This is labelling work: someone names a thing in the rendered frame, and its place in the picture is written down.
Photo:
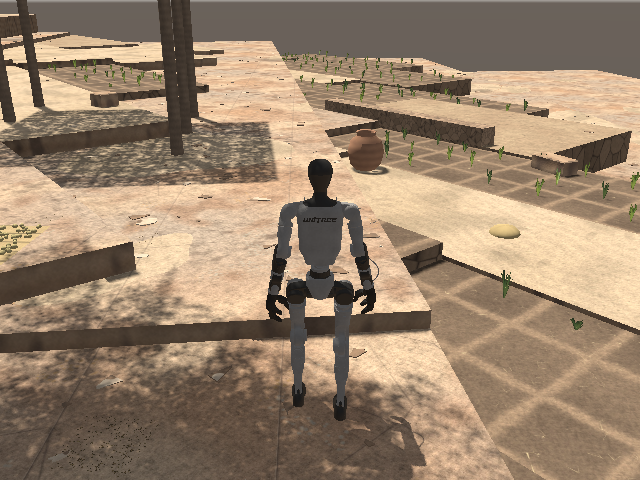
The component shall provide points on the right robot forearm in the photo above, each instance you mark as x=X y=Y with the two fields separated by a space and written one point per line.
x=364 y=270

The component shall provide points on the humanoid robot head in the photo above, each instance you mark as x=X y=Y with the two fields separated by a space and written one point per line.
x=320 y=173

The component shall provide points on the robot left hand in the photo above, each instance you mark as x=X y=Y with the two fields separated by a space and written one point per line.
x=271 y=307

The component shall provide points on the right robot upper arm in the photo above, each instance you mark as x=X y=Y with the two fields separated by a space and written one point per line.
x=352 y=213

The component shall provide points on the left robot forearm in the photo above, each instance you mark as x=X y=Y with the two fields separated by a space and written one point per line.
x=277 y=273

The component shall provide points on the right robot shin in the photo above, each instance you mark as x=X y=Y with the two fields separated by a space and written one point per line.
x=341 y=369

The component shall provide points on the left robot upper arm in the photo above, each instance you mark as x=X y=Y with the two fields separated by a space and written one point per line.
x=288 y=212

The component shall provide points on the robot right hand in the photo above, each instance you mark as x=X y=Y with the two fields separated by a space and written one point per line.
x=370 y=299

